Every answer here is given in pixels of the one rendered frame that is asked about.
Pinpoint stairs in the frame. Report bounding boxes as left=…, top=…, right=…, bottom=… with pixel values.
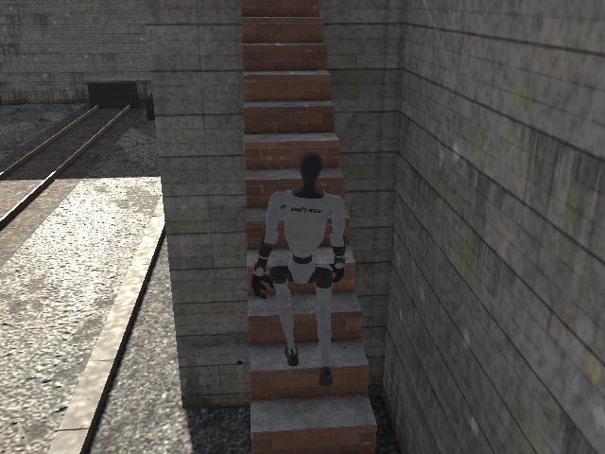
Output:
left=241, top=0, right=377, bottom=454

